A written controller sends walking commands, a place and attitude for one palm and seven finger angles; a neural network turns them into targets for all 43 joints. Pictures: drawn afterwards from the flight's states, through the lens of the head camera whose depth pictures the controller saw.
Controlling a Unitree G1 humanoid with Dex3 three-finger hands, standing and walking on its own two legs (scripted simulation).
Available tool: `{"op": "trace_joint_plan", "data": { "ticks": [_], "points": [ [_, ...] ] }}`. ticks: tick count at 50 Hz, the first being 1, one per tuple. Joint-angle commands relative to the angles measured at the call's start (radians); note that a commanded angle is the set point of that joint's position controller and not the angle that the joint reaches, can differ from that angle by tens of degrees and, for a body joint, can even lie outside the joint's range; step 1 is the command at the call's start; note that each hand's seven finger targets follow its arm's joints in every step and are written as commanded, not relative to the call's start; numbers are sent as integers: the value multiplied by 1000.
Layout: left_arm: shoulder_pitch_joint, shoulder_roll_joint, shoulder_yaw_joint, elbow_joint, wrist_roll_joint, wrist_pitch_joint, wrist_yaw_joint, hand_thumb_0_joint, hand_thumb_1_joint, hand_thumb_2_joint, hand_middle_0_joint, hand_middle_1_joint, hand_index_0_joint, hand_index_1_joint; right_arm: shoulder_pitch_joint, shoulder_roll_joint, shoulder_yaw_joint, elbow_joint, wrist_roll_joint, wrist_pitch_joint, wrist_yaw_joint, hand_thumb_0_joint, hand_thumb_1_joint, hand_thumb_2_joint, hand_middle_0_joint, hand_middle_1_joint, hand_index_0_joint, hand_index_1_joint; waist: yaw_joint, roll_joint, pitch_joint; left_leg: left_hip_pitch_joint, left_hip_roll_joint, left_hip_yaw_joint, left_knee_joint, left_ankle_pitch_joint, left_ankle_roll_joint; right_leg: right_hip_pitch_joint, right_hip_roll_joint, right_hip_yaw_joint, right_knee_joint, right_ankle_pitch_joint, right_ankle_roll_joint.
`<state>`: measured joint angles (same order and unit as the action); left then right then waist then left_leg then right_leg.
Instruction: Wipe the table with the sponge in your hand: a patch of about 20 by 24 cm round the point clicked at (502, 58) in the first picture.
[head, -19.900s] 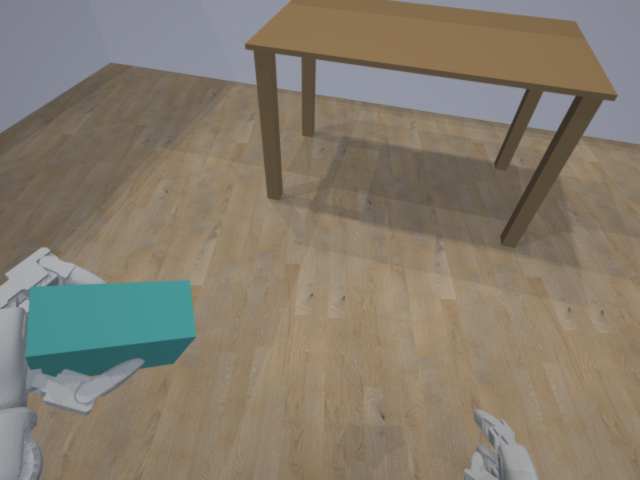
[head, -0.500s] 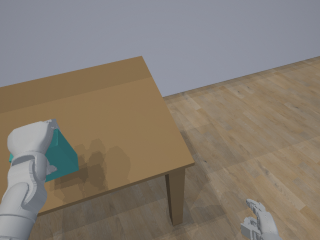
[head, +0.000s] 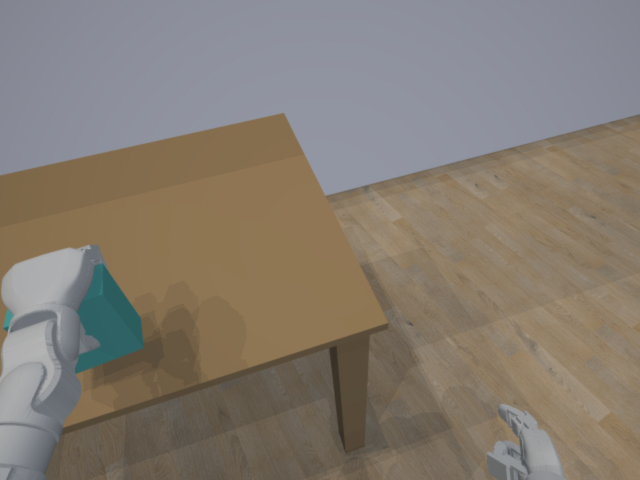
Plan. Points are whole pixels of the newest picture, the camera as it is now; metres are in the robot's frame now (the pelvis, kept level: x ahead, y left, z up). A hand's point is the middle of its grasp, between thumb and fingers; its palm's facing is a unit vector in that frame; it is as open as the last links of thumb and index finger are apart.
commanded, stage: move the sponge above the wiping area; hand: left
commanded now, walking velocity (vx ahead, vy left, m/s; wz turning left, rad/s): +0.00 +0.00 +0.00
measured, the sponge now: (89, 331) +0.27 +0.35 +0.03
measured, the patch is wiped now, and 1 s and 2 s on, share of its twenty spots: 0.00 0.00 0.00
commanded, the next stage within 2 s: none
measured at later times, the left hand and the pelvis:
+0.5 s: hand (71, 312) +0.27 +0.36 +0.08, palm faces -0.09 -0.02 -1.00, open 10.0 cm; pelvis -0.01 +0.00 +0.00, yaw +0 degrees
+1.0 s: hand (68, 332) +0.25 +0.36 +0.06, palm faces -0.16 -0.06 -0.99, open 10.0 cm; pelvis -0.01 +0.00 +0.00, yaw +1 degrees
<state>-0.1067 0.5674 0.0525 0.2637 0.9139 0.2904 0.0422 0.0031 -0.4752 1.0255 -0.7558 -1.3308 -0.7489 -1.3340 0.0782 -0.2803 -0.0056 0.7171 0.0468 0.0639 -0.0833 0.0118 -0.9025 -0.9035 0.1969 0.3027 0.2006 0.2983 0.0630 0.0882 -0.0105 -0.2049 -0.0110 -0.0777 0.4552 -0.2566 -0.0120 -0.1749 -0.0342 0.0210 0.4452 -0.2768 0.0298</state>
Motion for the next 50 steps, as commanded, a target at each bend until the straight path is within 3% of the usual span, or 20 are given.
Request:
{"op": "trace_joint_plan", "data": {
  "ticks": [1, 8, 10, 11, 15, 17, 21, 24, 26, 29, 30, 31, 34, 35, 36, 40, 41, 43, 47, 50],
  "points": [
    [-264, 273, 91, -177, 20, -8, -12, 0, 100, 1300, -1200, -1600, -1200, -1600, -156, -135, -30, -166, -5, -50, -15, 0, -900, -900, 200, 300, 200, 300, -8, -81, -206, 39, -46, 84, -44, 275, 55, 89, 56, -72, -35, 285, -67],
    [-348, 365, 185, -286, 62, -173, 38, 0, 100, 1300, -1200, -1600, -1200, -1600, -104, -120, -48, -148, -27, -79, -28, 0, -900, -900, 200, 300, 200, 300, -1, 33, -278, 104, -42, 78, -15, 334, 57, 63, 66, -66, -23, 286, -76],
    [-352, 415, 238, -274, 69, -174, 70, 0, 100, 1300, -1200, -1600, -1200, -1600, -115, -118, -45, -144, -25, -76, -29, 0, -900, -900, 200, 300, 200, 300, 16, 65, -278, 86, -44, 75, -20, 334, 49, 74, 69, -52, -25, 278, -86],
    [-362, 358, 198, -257, 65, -171, 85, 0, 100, 1300, -1200, -1600, -1200, -1600, -108, -106, -44, -141, -23, -80, -26, 0, -900, -900, 200, 300, 200, 300, 4, 51, -276, 83, -40, 79, -22, 333, 47, 71, 63, -66, -20, 275, -80],
    [-311, 381, 232, -178, 42, -101, 110, 0, 100, 1300, -1200, -1600, -1200, -1600, -132, -118, -41, -132, -12, -64, -16, 0, -900, -900, 200, 300, 200, 300, 25, 57, -250, 43, -39, 76, -44, 312, 35, 94, 66, -63, -29, 260, -86],
    [-296, 282, 137, -131, 24, -60, 94, 0, 100, 1300, -1200, -1600, -1200, -1600, -133, -117, -39, -134, -5, -62, -13, 0, -900, -900, 200, 300, 200, 300, 8, 17, -216, 31, -37, 80, -55, 271, 36, 82, 61, -78, -38, 234, -77],
    [-286, 251, 73, -72, 11, -5, 24, 0, 100, 1300, -1200, -1600, -1200, -1600, -149, -135, -30, -144, 3, -47, -15, 0, -900, -900, 200, 300, 200, 300, -10, -72, -186, 12, -42, 85, -65, 222, 45, 81, 57, -77, -52, 224, -68],
    [-335, 263, 62, -121, 24, -34, -18, 0, 100, 1300, -1200, -1600, -1200, -1600, -136, -140, -37, -154, -4, -53, -18, 0, -900, -900, 200, 300, 200, 300, -17, -87, -218, 42, -44, 79, -50, 233, 56, 67, 59, -77, -49, 233, -66],
    [-391, 281, 69, -200, 37, -86, -25, 0, 100, 1300, -1200, -1600, -1200, -1600, -131, -129, -33, -166, -9, -61, -20, 0, -900, -900, 200, 300, 200, 300, -19, -43, -258, 72, -45, 76, -43, 254, 61, 70, 61, -73, -43, 234, -70],
    [-378, 335, 139, -272, 59, -157, 12, 0, 100, 1300, -1200, -1600, -1200, -1600, -108, -121, -46, -162, -22, -71, -23, 0, -900, -900, 200, 300, 200, 300, -3, -2, -295, 109, -40, 73, -22, 324, 61, 71, 67, -67, -29, 279, -75],
    [-380, 401, 203, -302, 69, -171, 32, 0, 100, 1300, -1200, -1600, -1200, -1600, -116, -120, -42, -164, -24, -70, -23, 0, -900, -900, 200, 300, 200, 300, 15, 40, -305, 106, -38, 65, -25, 345, 54, 84, 71, -57, -27, 279, -84],
    [-364, 359, 185, -302, 73, -179, 54, 0, 100, 1300, -1200, -1600, -1200, -1600, -108, -107, -43, -166, -24, -73, -20, 0, -900, -900, 200, 300, 200, 300, 13, 33, -307, 105, -36, 65, -25, 364, 52, 87, 67, -69, -17, 282, -80],
    [-296, 364, 234, -280, 69, -149, 114, 0, 100, 1300, -1200, -1600, -1200, -1600, -104, -104, -50, -152, -21, -68, -8, 0, -900, -900, 200, 300, 200, 300, 38, 81, -300, 94, -26, 66, -25, 429, 40, 101, 67, -69, -13, 312, -85],
    [-261, 417, 293, -262, 57, -120, 127, 0, 100, 1300, -1200, -1600, -1200, -1600, -126, -110, -45, -153, -20, -60, -4, 0, -900, -900, 200, 300, 200, 300, 57, 83, -290, 70, -30, 66, -36, 406, 34, 125, 71, -57, -16, 305, -92],
    [-275, 334, 219, -241, 45, -98, 132, 0, 100, 1300, -1200, -1600, -1200, -1600, -132, -100, -40, -149, -14, -60, -2, 0, -900, -900, 200, 300, 200, 300, 37, 55, -266, 59, -29, 79, -38, 384, 34, 121, 63, -68, -18, 311, -84],
    [-188, 325, 200, -139, 10, 17, 98, 0, 100, 1300, -1200, -1600, -1200, -1600, -176, -126, -33, -145, -1, -38, 4, 0, -900, -900, 200, 300, 200, 300, 41, -6, -210, 16, -37, 85, -60, 304, 33, 132, 63, -59, -35, 288, -81],
    [-187, 263, 131, -130, 3, 38, 74, 0, 100, 1300, -1200, -1600, -1200, -1600, -174, -125, -32, -151, 2, -36, 2, 0, -900, -900, 200, 300, 200, 300, 22, -36, -198, 15, -38, 90, -59, 292, 38, 128, 57, -70, -36, 291, -72],
    [-212, 251, 83, -103, 1, 63, 21, 0, 100, 1300, -1200, -1600, -1200, -1600, -170, -140, -29, -148, 5, -31, -5, 0, -900, -900, 200, 300, 200, 300, -4, -82, -160, 9, -39, 87, -63, 251, 44, 96, 57, -75, -50, 265, -66],
    [-344, 237, 20, -207, 11, -21, -61, 0, 100, 1300, -1200, -1600, -1200, -1600, -156, -137, -28, -166, -4, -50, -21, 0, -900, -900, 200, 300, 200, 300, -37, -72, -196, 62, -46, 81, -39, 234, 67, 50, 60, -75, -51, 239, -62],
    [-429, 328, 93, -316, 39, -144, -54, 0, 100, 1300, -1200, -1600, -1200, -1600, -133, -123, -29, -171, -20, -75, -33, 0, -900, -900, 200, 300, 200, 300, -26, -15, -270, 115, -45, 73, -16, 276, 72, 44, 69, -59, -44, 249, -71]
  ]
}}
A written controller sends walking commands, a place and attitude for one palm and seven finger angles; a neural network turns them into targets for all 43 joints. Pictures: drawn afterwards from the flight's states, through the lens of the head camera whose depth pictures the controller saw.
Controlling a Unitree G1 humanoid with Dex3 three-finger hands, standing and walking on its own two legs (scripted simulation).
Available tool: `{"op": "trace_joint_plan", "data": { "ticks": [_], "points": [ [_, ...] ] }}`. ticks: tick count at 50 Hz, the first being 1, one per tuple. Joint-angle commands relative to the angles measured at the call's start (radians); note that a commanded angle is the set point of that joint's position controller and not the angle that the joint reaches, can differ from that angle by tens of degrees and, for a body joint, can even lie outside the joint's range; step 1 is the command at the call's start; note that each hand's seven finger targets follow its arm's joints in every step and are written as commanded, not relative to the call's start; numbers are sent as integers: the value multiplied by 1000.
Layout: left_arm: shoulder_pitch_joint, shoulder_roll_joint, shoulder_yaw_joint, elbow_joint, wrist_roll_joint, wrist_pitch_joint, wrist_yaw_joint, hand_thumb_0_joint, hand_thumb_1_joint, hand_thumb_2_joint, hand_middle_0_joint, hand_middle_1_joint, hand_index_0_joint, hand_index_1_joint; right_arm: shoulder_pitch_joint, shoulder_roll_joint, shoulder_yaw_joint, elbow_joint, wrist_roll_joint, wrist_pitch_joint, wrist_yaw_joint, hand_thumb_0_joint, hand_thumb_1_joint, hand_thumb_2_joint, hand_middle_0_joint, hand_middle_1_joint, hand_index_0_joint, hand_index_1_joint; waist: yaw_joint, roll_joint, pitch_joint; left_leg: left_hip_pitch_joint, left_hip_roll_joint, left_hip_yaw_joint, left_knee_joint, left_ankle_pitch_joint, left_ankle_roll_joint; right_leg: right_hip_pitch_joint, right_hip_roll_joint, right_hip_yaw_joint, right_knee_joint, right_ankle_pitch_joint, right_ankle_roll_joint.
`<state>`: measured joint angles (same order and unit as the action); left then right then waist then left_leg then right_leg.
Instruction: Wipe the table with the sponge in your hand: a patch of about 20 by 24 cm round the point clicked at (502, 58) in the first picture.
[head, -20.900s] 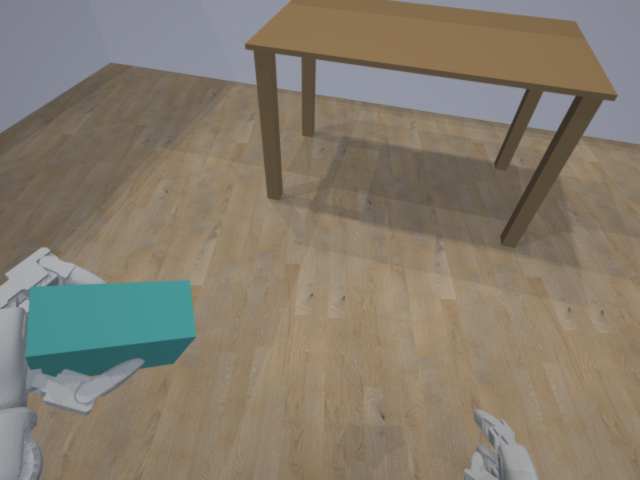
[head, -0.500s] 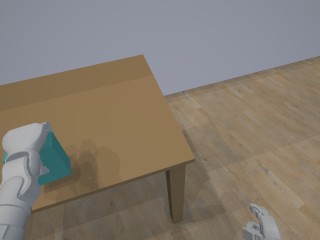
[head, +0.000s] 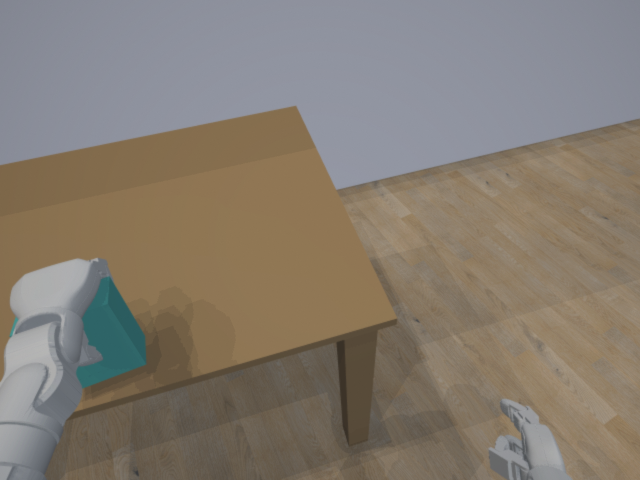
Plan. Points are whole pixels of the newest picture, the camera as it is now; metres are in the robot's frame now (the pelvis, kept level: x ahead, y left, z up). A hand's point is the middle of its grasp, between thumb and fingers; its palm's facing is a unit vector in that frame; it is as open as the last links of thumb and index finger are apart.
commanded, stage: move the sponge above the wiping area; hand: left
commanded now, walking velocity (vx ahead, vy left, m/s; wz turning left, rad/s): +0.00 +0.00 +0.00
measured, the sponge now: (93, 345) +0.25 +0.35 +0.01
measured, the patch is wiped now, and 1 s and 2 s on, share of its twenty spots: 0.00 0.00 0.00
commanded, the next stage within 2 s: lower the sponge onto the table in 1.62 s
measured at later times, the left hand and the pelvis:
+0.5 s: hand (95, 320) +0.27 +0.34 +0.05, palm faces -0.21 -0.08 -0.98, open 9.9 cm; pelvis +0.00 +0.00 +0.00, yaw +0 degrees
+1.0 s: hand (115, 316) +0.28 +0.31 +0.06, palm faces -0.17 -0.06 -0.98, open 9.9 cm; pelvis +0.00 +0.00 +0.00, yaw +0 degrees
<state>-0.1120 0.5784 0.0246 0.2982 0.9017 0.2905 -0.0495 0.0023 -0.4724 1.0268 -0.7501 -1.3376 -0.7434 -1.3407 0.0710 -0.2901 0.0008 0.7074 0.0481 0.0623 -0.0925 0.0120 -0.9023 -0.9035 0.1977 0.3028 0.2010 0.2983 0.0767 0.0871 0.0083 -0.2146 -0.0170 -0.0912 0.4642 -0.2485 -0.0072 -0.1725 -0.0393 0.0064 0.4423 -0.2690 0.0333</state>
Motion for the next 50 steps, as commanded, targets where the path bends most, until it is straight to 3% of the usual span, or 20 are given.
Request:
{"op": "trace_joint_plan", "data": {
  "ticks": [1, 5, 6, 10, 11, 15, 17, 19, 22, 25, 26, 28, 30, 34, 35, 40, 43, 45, 49, 50],
  "points": [
    [-433, 305, 121, -353, 63, -177, 57, 0, 100, 1300, -1200, -1600, -1200, -1600, -107, -103, -39, -150, -25, -80, -24, 0, -900, -900, 200, 300, 200, 300, -41, 5, -291, 136, -40, 85, -19, 282, 65, 31, 73, -52, -31, 233, -76],
    [-437, 414, 263, -342, 108, -219, 169, 0, 100, 1300, -1200, -1600, -1200, -1600, -92, -103, -52, -131, -31, -80, -22, 0, -900, -900, 200, 300, 200, 300, 4, 88, -322, 127, -30, 75, -19, 359, 40, 37, 81, -40, -15, 252, -96],
    [-435, 367, 238, -325, 106, -209, 195, 0, 100, 1300, -1200, -1600, -1200, -1600, -89, -91, -52, -128, -27, -79, -18, 0, -900, -900, 200, 300, 200, 300, -2, 79, -330, 118, -27, 79, -18, 373, 36, 48, 74, -53, -4, 261, -91],
    [-261, 366, 302, -229, 52, -81, 255, 0, 100, 1300, -1200, -1600, -1200, -1600, -134, -97, -50, -128, -16, -56, 9, 0, -900, -900, 200, 300, 200, 300, 54, 75, -338, 71, -22, 85, -38, 412, 18, 137, 72, -43, -5, 326, -96],
    [-240, 284, 225, -199, 33, -41, 248, 0, 100, 1300, -1200, -1600, -1200, -1600, -141, -93, -44, -129, -11, -49, 13, 0, -900, -900, 200, 300, 200, 300, 39, 29, -319, 51, -23, 98, -43, 381, 18, 147, 64, -54, -5, 331, -86],
    [-131, 246, 150, -56, 1, 120, 150, 0, 100, 1300, -1200, -1600, -1200, -1600, -194, -128, -27, -140, 8, -16, 20, 0, -900, -900, 200, 300, 200, 300, 28, -89, -187, -18, -30, 102, -74, 258, 25, 128, 63, -49, -32, 283, -75],
    [-198, 221, 73, -84, 5, 144, 79, 0, 100, 1300, -1200, -1600, -1200, -1600, -181, -138, -25, -150, 14, -10, 12, 0, -900, -900, 200, 300, 200, 300, -10, -138, -163, -15, -31, 101, -73, 220, 39, 102, 57, -59, -37, 261, -64],
    [-271, 253, 70, -147, 18, 108, 20, 0, 100, 1300, -1200, -1600, -1200, -1600, -171, -147, -30, -163, 7, -17, 0, 0, -900, -900, 200, 300, 200, 300, -31, -148, -189, 15, -35, 98, -52, 215, 57, 81, 58, -57, -35, 260, -59],
    [-358, 284, 88, -318, 35, -54, -7, 0, 100, 1300, -1200, -1600, -1200, -1600, -141, -120, -32, -180, -12, -51, -15, 0, -900, -900, 200, 300, 200, 300, -39, -69, -287, 100, -44, 94, -19, 259, 76, 73, 64, -53, -22, 270, -64],
    [-413, 389, 200, -419, 69, -207, 53, 0, 100, 1300, -1200, -1600, -1200, -1600, -101, -106, -38, -165, -31, -75, -29, 0, -900, -900, 200, 300, 200, 300, -24, 27, -320, 140, -38, 85, 2, 314, 70, 45, 77, -35, -19, 277, -78],
    [-402, 354, 190, -405, 80, -234, 85, 0, 100, 1300, -1200, -1600, -1200, -1600, -84, -96, -44, -150, -33, -83, -30, 0, -900, -900, 200, 300, 200, 300, -27, 37, -316, 142, -38, 89, 7, 329, 65, 34, 75, -46, -8, 272, -77],
    [-389, 395, 262, -373, 102, -255, 158, 0, 100, 1300, -1200, -1600, -1200, -1600, -65, -102, -59, -125, -34, -81, -26, 0, -900, -900, 200, 300, 200, 300, -11, 76, -313, 127, -27, 80, 7, 386, 47, 23, 77, -48, 3, 285, -86],
    [-354, 438, 329, -363, 97, -221, 218, 0, 100, 1300, -1200, -1600, -1200, -1600, -85, -98, -60, -128, -27, -76, -15, 0, -900, -900, 200, 300, 200, 300, 24, 135, -331, 107, -25, 78, -4, 418, 32, 59, 79, -35, 6, 295, -98],
    [-246, 311, 255, -218, 24, -75, 261, 0, 100, 1300, -1200, -1600, -1200, -1600, -119, -97, -56, -114, -10, -55, 6, 0, -900, -900, 200, 300, 200, 300, 30, 55, -298, 51, -22, 97, -28, 375, 19, 117, 66, -50, -3, 332, -86],
    [-227, 325, 262, -168, 15, -27, 250, 0, 100, 1300, -1200, -1600, -1200, -1600, -144, -106, -49, -113, -4, -44, 8, 0, -900, -900, 200, 300, 200, 300, 32, 34, -275, 28, -25, 98, -42, 334, 16, 118, 69, -44, -10, 301, -88],
    [-214, 169, 31, -111, -1, 128, 90, 0, 100, 1300, -1200, -1600, -1200, -1600, -199, -131, -26, -156, 18, -21, 5, 0, -900, -900, 200, 300, 200, 300, -15, -75, -175, 2, -32, 96, -70, 226, 36, 87, 63, -58, -41, 246, -73],
    [-341, 197, 2, -203, 16, 69, 7, 0, 100, 1300, -1200, -1600, -1200, -1600, -166, -139, -29, -168, 4, -30, -8, 0, -900, -900, 200, 300, 200, 300, -48, -116, -219, 44, -36, 93, -48, 217, 60, 60, 60, -62, -38, 243, -62],
    [-400, 295, 84, -314, 38, -32, -9, 0, 100, 1300, -1200, -1600, -1200, -1600, -160, -128, -26, -183, -9, -46, -15, 0, -900, -900, 200, 300, 200, 300, -37, -82, -274, 88, -35, 88, -31, 246, 69, 66, 67, -46, -34, 256, -68],
    [-387, 364, 206, -374, 97, -201, 88, 0, 100, 1300, -1200, -1600, -1200, -1600, -92, -101, -44, -152, -35, -66, -26, 0, -900, -900, 200, 300, 200, 300, -8, -4, -316, 129, -34, 80, -8, 339, 59, 53, 77, -51, -8, 269, -80],
    [-388, 438, 283, -378, 107, -213, 124, 0, 100, 1300, -1200, -1600, -1200, -1600, -99, -103, -42, -148, -35, -64, -25, 0, -900, -900, 200, 300, 200, 300, 10, 45, -311, 114, -31, 74, -17, 335, 48, 56, 83, -36, -15, 254, -90]
  ]
}}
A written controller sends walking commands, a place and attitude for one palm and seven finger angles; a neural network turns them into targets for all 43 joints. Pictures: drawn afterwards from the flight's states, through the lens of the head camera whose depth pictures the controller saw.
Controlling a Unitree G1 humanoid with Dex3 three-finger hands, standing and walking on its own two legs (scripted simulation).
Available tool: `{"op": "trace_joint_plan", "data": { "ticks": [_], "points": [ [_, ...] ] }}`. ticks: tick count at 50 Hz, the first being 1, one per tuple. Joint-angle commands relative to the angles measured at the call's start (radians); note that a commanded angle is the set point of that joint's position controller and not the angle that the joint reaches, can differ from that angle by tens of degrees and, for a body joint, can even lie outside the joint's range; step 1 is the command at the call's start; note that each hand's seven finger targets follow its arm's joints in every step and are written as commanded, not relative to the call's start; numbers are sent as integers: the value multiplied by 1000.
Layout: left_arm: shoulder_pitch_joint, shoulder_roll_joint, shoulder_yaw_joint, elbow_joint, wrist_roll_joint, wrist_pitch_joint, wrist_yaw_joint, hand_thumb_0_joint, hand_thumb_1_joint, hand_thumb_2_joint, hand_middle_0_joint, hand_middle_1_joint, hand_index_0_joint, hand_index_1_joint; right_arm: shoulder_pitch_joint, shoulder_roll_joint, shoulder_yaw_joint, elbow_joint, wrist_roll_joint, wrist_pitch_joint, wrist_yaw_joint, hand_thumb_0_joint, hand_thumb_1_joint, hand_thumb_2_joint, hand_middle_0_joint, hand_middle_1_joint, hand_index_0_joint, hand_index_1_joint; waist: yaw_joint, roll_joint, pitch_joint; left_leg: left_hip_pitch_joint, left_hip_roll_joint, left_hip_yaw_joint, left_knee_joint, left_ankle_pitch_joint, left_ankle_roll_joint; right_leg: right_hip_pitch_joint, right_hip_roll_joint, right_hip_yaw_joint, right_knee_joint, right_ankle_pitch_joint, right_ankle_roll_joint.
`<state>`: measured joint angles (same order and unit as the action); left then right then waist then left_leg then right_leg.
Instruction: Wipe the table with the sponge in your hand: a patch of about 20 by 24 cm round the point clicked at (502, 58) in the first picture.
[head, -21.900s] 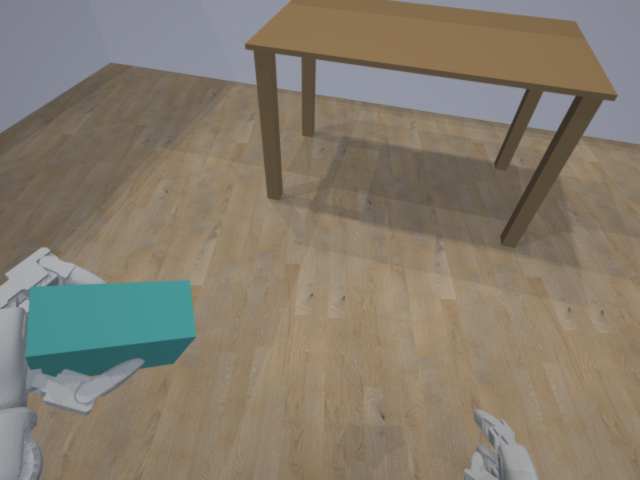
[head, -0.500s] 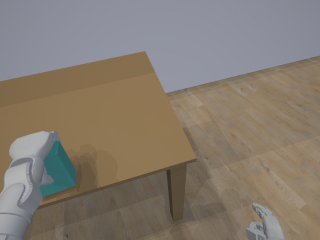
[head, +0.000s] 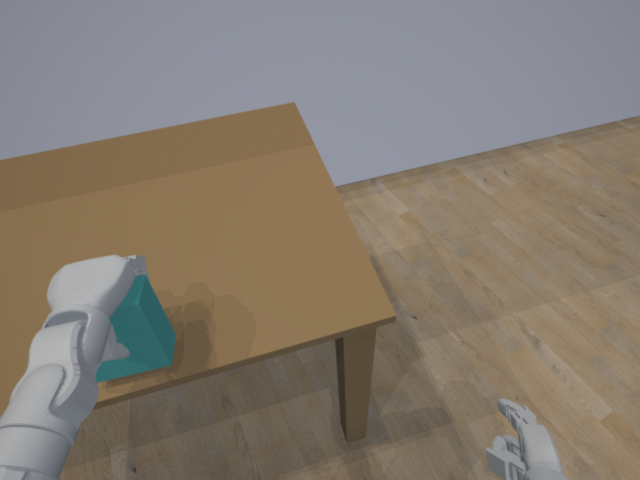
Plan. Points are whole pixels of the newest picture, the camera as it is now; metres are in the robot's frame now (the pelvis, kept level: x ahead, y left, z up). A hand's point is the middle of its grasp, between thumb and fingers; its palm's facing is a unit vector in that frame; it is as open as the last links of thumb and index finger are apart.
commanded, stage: move the sponge above the wiping area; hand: left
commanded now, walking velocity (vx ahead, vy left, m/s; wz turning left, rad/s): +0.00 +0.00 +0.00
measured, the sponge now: (124, 339) +0.27 +0.32 +0.01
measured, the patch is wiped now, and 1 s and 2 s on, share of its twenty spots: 0.00 0.00 0.15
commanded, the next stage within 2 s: lower the sponge onto the table in 0.62 s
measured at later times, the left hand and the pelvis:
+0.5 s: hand (119, 308) +0.28 +0.30 +0.06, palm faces -0.11 -0.03 -0.99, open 9.9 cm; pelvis +0.00 +0.00 +0.00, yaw +0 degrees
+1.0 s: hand (109, 298) +0.29 +0.31 +0.07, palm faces -0.05 +0.01 -1.00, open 9.8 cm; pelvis +0.00 +0.00 +0.00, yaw -1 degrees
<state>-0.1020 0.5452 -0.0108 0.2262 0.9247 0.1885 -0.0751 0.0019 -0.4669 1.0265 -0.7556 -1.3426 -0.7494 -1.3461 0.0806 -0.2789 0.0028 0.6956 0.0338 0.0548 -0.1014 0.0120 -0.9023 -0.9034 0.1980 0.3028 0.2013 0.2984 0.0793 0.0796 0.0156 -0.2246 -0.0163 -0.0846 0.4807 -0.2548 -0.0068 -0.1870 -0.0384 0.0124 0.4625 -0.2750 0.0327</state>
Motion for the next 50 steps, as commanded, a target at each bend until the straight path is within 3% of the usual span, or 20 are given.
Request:
{"op": "trace_joint_plan", "data": {
  "ticks": [1, 5, 7, 10, 13, 15, 18, 20, 21, 24, 25, 27, 30, 35, 38, 41, 44, 45, 46, 50],
  "points": [
    [-428, 423, 287, -298, 94, -118, 185, 0, 100, 1300, -1200, -1600, -1200, -1600, -103, -99, -44, -127, -19, -60, -14, 0, -900, -900, 200, 300, 200, 300, -2, 69, -318, 123, -28, 70, -31, 363, 42, 65, 77, -54, -22, 265, -88],
    [-312, 434, 351, -205, 47, -20, 281, 0, 100, 1300, -1200, -1600, -1200, -1600, -131, -104, -49, -113, -3, -45, 9, 0, -900, -900, 200, 300, 200, 300, 43, 139, -307, 81, -26, 81, -56, 355, 17, 120, 77, -36, -33, 271, -100],
    [-289, 341, 267, -128, 14, 54, 278, 0, 100, 1300, -1200, -1600, -1200, -1600, -148, -104, -45, -105, 6, -38, 15, 0, -900, -900, 200, 300, 200, 300, 28, 69, -281, 53, -27, 93, -67, 324, 17, 134, 68, -52, -38, 282, -89],
    [-236, 308, 202, 10, -12, 170, 206, 0, 100, 1300, -1200, -1600, -1200, -1600, -179, -133, -32, -104, 20, -17, 15, 0, -900, -900, 200, 300, 200, 300, 10, -28, -208, 11, -30, 92, -89, 248, 23, 123, 67, -54, -61, 250, -80],
    [-272, 250, 83, -14, -16, 208, 94, 0, 100, 1300, -1200, -1600, -1200, -1600, -182, -150, -30, -126, 27, -8, 5, 0, -900, -900, 200, 300, 200, 300, -31, -94, -189, 15, -35, 93, -84, 213, 42, 104, 58, -65, -66, 252, -65],
    [-364, 241, 47, -103, -13, 161, 32, 0, 100, 1300, -1200, -1600, -1200, -1600, -188, -149, -26, -153, 23, -19, -3, 0, -900, -900, 200, 300, 200, 300, -53, -74, -219, 50, -36, 90, -68, 212, 57, 80, 62, -60, -68, 242, -65],
    [-374, 314, 119, -215, 8, 9, 9, 0, 100, 1300, -1200, -1600, -1200, -1600, -129, -138, -41, -148, -2, -45, -9, 0, -900, -900, 200, 300, 200, 300, -46, -76, -296, 110, -41, 85, -33, 269, 74, 83, 66, -60, -48, 282, -65],
    [-400, 408, 219, -310, 29, -90, 44, 0, 100, 1300, -1200, -1600, -1200, -1600, -117, -127, -42, -155, -13, -58, -17, 0, -900, -900, 200, 300, 200, 300, -23, -14, -331, 134, -36, 77, -27, 307, 69, 90, 73, -45, -42, 287, -75],
    [-394, 387, 221, -326, 46, -126, 79, 0, 100, 1300, -1200, -1600, -1200, -1600, -101, -110, -45, -146, -18, -64, -17, 0, -900, -900, 200, 300, 200, 300, -18, 15, -340, 150, -37, 76, -21, 346, 66, 82, 73, -53, -31, 294, -77],
    [-360, 435, 322, -295, 78, -148, 195, 0, 100, 1300, -1200, -1600, -1200, -1600, -81, -109, -62, -121, -18, -61, -11, 0, -900, -900, 200, 300, 200, 300, 7, 84, -310, 125, -23, 66, -24, 411, 39, 59, 78, -57, -20, 285, -86],
    [-351, 490, 384, -273, 75, -126, 229, 0, 100, 1300, -1200, -1600, -1200, -1600, -95, -111, -57, -122, -16, -55, -7, 0, -900, -900, 200, 300, 200, 300, 29, 109, -297, 96, -25, 67, -38, 386, 32, 79, 81, -44, -26, 274, -96],
    [-338, 400, 325, -213, 55, -70, 280, 0, 100, 1300, -1200, -1600, -1200, -1600, -110, -97, -56, -111, -2, -51, 5, 0, -900, -900, 200, 300, 200, 300, 27, 99, -285, 73, -22, 81, -49, 361, 21, 93, 74, -52, -25, 269, -94],
    [-258, 382, 316, -124, 5, 58, 297, 0, 100, 1300, -1200, -1600, -1200, -1600, -165, -112, -47, -108, 8, -30, 16, 0, -900, -900, 200, 300, 200, 300, 47, 70, -285, 44, -28, 91, -70, 320, 13, 148, 70, -37, -38, 280, -93],
    [-253, 268, 121, 24, -14, 226, 138, 0, 100, 1300, -1200, -1600, -1200, -1600, -198, -146, -26, -118, 28, -4, 9, 0, -900, -900, 200, 300, 200, 300, -14, -62, -183, 4, -34, 94, -93, 215, 32, 109, 65, -57, -71, 240, -72],
    [-355, 281, 76, -52, -9, 180, 31, 0, 100, 1300, -1200, -1600, -1200, -1600, -172, -156, -30, -133, 20, -12, -7, 0, -900, -900, 200, 300, 200, 300, -52, -98, -213, 43, -39, 93, -67, 204, 58, 85, 59, -64, -68, 245, -60],
    [-457, 354, 126, -171, 14, 15, -12, 0, 100, 1300, -1200, -1600, -1200, -1600, -127, -138, -32, -139, -1, -40, -18, 0, -900, -900, 200, 300, 200, 300, -59, -69, -284, 105, -44, 93, -37, 230, 76, 71, 65, -57, -59, 247, -62],
    [-422, 414, 228, -264, 51, -143, 48, 0, 100, 1300, -1200, -1600, -1200, -1600, -85, -119, -48, -133, -22, -56, -24, 0, -900, -900, 200, 300, 200, 300, -25, 12, -333, 145, -41, 82, -13, 321, 69, 70, 74, -55, -37, 285, -75],
    [-406, 484, 305, -306, 61, -176, 84, 0, 100, 1300, -1200, -1600, -1200, -1600, -89, -120, -50, -137, -23, -60, -24, 0, -900, -900, 200, 300, 200, 300, -2, 78, -349, 145, -36, 72, -15, 355, 59, 80, 77, -41, -36, 290, -86],
    [-389, 439, 289, -304, 70, -193, 123, 0, 100, 1300, -1200, -1600, -1200, -1600, -82, -105, -54, -130, -24, -64, -21, 0, -900, -900, 200, 300, 200, 300, -5, 91, -341, 144, -33, 73, -10, 388, 52, 67, 76, -53, -24, 291, -84],
    [-261, 447, 391, -231, 38, -118, 253, 0, 100, 1300, -1200, -1600, -1200, -1600, -85, -106, -65, -119, -10, -50, 6, 0, -900, -900, 200, 300, 200, 300, 39, 121, -313, 84, -18, 68, -31, 438, 22, 97, 78, -48, -19, 310, -94]
  ]
}}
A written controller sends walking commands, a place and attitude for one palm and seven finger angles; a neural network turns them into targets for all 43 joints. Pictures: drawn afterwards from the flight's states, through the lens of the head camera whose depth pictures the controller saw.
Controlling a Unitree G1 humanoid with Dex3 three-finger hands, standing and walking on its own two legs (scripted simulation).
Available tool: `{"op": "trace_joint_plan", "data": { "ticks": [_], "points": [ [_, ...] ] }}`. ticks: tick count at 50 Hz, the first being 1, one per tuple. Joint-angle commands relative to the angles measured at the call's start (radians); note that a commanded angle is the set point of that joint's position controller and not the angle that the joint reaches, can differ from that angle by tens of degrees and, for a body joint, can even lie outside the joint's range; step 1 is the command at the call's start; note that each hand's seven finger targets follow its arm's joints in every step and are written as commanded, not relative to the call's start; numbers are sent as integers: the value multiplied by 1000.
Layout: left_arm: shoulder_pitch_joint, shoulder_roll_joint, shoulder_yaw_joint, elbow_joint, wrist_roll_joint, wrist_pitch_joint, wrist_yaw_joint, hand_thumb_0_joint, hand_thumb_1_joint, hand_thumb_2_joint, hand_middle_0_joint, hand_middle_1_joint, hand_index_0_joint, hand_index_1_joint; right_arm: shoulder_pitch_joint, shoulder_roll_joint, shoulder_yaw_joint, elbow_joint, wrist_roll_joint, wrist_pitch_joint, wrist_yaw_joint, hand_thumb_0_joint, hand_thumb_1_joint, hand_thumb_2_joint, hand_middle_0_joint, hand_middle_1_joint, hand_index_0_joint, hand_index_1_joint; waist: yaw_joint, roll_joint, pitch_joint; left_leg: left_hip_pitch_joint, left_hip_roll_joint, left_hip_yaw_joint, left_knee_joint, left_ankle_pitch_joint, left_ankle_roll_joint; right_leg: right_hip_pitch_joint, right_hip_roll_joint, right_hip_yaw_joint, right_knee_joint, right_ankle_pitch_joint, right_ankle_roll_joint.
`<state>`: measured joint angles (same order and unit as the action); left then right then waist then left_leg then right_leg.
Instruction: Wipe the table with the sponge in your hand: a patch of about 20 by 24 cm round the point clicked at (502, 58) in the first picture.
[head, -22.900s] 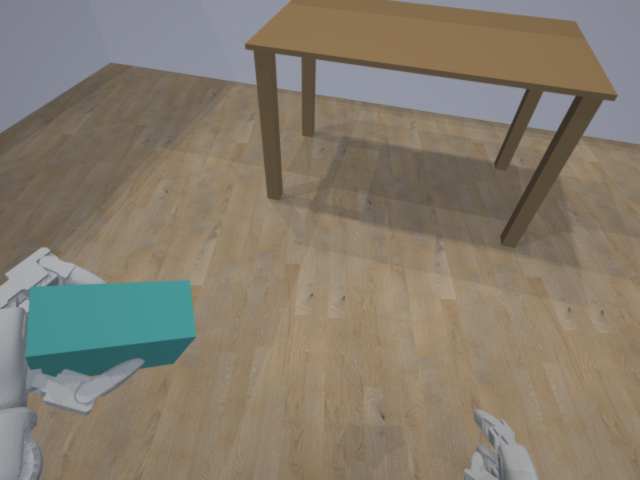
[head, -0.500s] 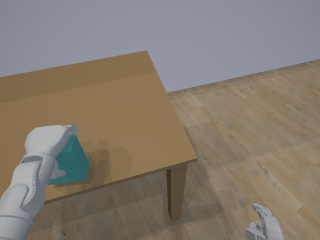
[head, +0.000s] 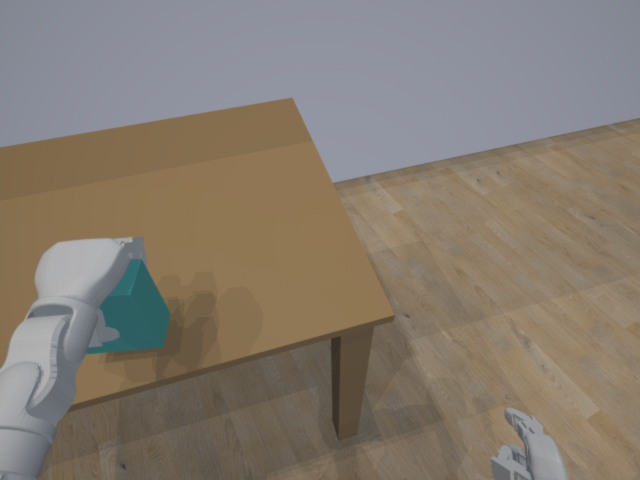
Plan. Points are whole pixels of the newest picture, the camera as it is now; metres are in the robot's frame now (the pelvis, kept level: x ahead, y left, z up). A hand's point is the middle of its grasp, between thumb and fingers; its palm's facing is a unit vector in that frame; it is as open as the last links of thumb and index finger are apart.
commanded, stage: lower the sponge onto the table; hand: left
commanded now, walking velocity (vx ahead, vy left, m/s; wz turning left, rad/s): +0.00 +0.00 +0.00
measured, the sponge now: (117, 317) +0.28 +0.32 +0.02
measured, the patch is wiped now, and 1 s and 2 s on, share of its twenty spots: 0.00 0.15 0.35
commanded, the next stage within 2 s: wipe forward along the first lane in 1.02 s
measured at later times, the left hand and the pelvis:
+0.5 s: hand (105, 287) +0.30 +0.32 +0.07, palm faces +0.00 +0.03 -1.00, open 9.8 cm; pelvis +0.00 +0.00 +0.00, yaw +0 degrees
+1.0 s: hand (109, 297) +0.30 +0.33 +0.05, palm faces -0.07 +0.00 -1.00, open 9.8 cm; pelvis +0.01 +0.00 +0.00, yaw +0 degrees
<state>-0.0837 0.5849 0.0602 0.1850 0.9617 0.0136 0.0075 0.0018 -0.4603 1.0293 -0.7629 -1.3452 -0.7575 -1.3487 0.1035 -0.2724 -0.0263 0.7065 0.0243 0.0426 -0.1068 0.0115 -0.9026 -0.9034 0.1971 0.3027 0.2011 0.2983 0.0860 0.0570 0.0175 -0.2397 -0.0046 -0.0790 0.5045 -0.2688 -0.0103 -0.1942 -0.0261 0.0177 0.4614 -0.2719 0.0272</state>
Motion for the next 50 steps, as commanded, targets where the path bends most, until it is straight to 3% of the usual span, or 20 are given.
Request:
{"op": "trace_joint_plan", "data": {
  "ticks": [1, 6, 9, 14, 15, 16, 19, 20, 21, 25, 28, 30, 31, 34, 35, 38, 41, 45, 48, 50],
  "points": [
    [-261, 357, 283, -162, -14, 95, 189, 0, 100, 1300, -1200, -1600, -1200, -1600, -120, -107, -33, -125, 6, -32, 19, 0, -900, -900, 200, 300, 200, 300, 31, 114, -308, 80, -26, 69, -63, 436, 20, 117, 59, -64, -14, 308, -85],
    [-216, 217, 103, -1, -51, 324, 146, 0, 100, 1300, -1200, -1600, -1200, -1600, -187, -137, -11, -122, 30, -1, 31, 0, -900, -900, 200, 300, 200, 300, -1, -6, -208, 10, -36, 87, -113, 268, 20, 121, 53, -71, -50, 238, -71],
    [-313, 189, 5, -42, -35, 369, 61, 0, 100, 1300, -1200, -1600, -1200, -1600, -205, -154, -10, -137, 33, -2, 13, 0, -900, -900, 200, 300, 200, 300, -38, -37, -217, 43, -45, 80, -110, 229, 41, 100, 52, -73, -64, 217, -65],
    [-463, 270, 41, -119, 5, 200, -13, 0, 100, 1300, -1200, -1600, -1200, -1600, -143, -143, -12, -134, 4, -33, -14, 0, -900, -900, 200, 300, 200, 300, -64, -57, -262, 101, -53, 74, -69, 216, 71, 49, 60, -73, -54, 187, -62],
    [-483, 339, 106, -151, 18, 152, -4, 0, 100, 1300, -1200, -1600, -1200, -1600, -141, -141, -10, -136, 0, -39, -18, 0, -900, -900, 200, 300, 200, 300, -48, -16, -281, 111, -48, 70, -70, 225, 67, 54, 64, -59, -57, 183, -70],
    [-486, 314, 96, -156, 34, 111, 16, 0, 100, 1300, -1200, -1600, -1200, -1600, -124, -127, -13, -129, -5, -46, -19, 0, -900, -900, 200, 300, 200, 300, -49, 1, -298, 123, -52, 72, -61, 238, 66, 50, 63, -64, -45, 183, -70],
    [-464, 360, 178, -122, 75, 44, 103, 0, 100, 1300, -1200, -1600, -1200, -1600, -96, -120, -26, -108, -12, -48, -14, 0, -900, -900, 200, 300, 200, 300, -24, 81, -284, 103, -47, 67, -52, 289, 45, 28, 69, -65, -24, 206, -84],
    [-413, 408, 241, -118, 76, 50, 129, 0, 100, 1300, -1200, -1600, -1200, -1600, -108, -120, -24, -115, -10, -42, -10, 0, -900, -900, 200, 300, 200, 300, 8, 121, -300, 87, -45, 61, -61, 308, 37, 55, 72, -53, -24, 209, -93],
    [-400, 326, 184, -102, 69, 61, 150, 0, 100, 1300, -1200, -1600, -1200, -1600, -110, -106, -25, -118, -4, -42, -7, 0, -900, -900, 200, 300, 200, 300, -6, 119, -301, 85, -44, 70, -56, 311, 35, 53, 65, -62, -16, 218, -86],
    [-281, 283, 186, 8, 15, 172, 188, 0, 100, 1300, -1200, -1600, -1200, -1600, -130, -122, -28, -110, 9, -26, 15, 0, -900, -900, 200, 300, 200, 300, 14, 79, -296, 41, -37, 77, -74, 313, 21, 93, 65, -60, -21, 250, -87],
    [-234, 211, 98, 55, -11, 258, 154, 0, 100, 1300, -1200, -1600, -1200, -1600, -144, -134, -23, -115, 18, -15, 21, 0, -900, -900, 200, 300, 200, 300, -6, -2, -265, 19, -38, 88, -79, 292, 27, 115, 56, -68, -27, 289, -74],
    [-246, 233, 97, 56, -10, 290, 118, 0, 100, 1300, -1200, -1600, -1200, -1600, -168, -148, -19, -126, 22, -7, 15, 0, -900, -900, 200, 300, 200, 300, -13, -37, -249, 8, -44, 83, -83, 262, 35, 116, 56, -59, -33, 274, -72],
    [-296, 206, 53, 38, -7, 288, 100, 0, 100, 1300, -1200, -1600, -1200, -1600, -160, -147, -19, -123, 22, -10, 10, 0, -900, -900, 200, 300, 200, 300, -37, -51, -252, 22, -46, 87, -78, 254, 43, 102, 54, -66, -33, 275, -66],
    [-413, 242, 52, -11, 16, 224, 67, 0, 100, 1300, -1200, -1600, -1200, -1600, -139, -149, -24, -120, 13, -23, -4, 0, -900, -900, 200, 300, 200, 300, -60, -50, -252, 45, -53, 82, -58, 232, 58, 58, 59, -67, -33, 244, -63],
    [-452, 273, 75, -58, 20, 187, 66, 0, 100, 1300, -1200, -1600, -1200, -1600, -139, -145, -23, -129, 9, -32, -10, 0, -900, -900, 200, 300, 200, 300, -56, -30, -267, 56, -52, 79, -55, 234, 60, 56, 61, -57, -34, 234, -67],
    [-384, 241, 75, -48, 44, 109, 93, 0, 100, 1300, -1200, -1600, -1200, -1600, -93, -132, -37, -110, -3, -49, -9, 0, -900, -900, 200, 300, 200, 300, -52, 17, -286, 86, -53, 78, -23, 292, 62, 28, 65, -63, -9, 268, -71],
    [-330, 221, 84, 3, 41, 102, 110, 0, 100, 1300, -1200, -1600, -1200, -1600, -80, -131, -40, -103, 2, -44, -2, 0, -900, -900, 200, 300, 200, 300, -44, 11, -265, 54, -47, 80, -28, 281, 48, 18, 66, -65, -3, 254, -74],
    [-274, 284, 164, 12, 34, 127, 149, 0, 100, 1300, -1200, -1600, -1200, -1600, -101, -136, -40, -113, 6, -33, 6, 0, -900, -900, 200, 300, 200, 300, -3, 49, -283, 24, -45, 76, -38, 314, 35, 59, 63, -54, 6, 289, -83],
    [-280, 243, 132, 12, 42, 148, 175, 0, 100, 1300, -1200, -1600, -1200, -1600, -91, -131, -43, -109, 6, -32, 12, 0, -900, -900, 200, 300, 200, 300, -21, 26, -311, 36, -39, 81, -22, 358, 37, 63, 61, -63, 21, 340, -76],
    [-254, 264, 155, 25, 44, 172, 180, 0, 100, 1300, -1200, -1600, -1200, -1600, -103, -138, -42, -110, 7, -27, 16, 0, -900, -900, 200, 300, 200, 300, -11, 15, -314, 23, -39, 77, -28, 362, 34, 77, 62, -56, 18, 340, -79]
  ]
}}
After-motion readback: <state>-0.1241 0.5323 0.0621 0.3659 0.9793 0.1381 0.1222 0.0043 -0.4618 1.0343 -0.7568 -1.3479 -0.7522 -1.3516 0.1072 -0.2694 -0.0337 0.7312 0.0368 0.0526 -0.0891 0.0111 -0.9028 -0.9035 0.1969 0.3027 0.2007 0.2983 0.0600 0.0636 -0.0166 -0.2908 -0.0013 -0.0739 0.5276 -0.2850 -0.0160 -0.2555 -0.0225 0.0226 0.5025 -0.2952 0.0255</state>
